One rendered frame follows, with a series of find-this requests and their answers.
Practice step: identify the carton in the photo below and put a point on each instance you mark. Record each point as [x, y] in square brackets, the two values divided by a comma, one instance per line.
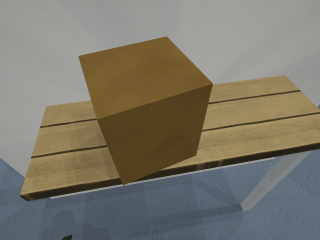
[150, 102]

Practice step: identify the table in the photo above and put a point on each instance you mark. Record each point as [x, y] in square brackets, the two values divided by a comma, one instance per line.
[245, 121]

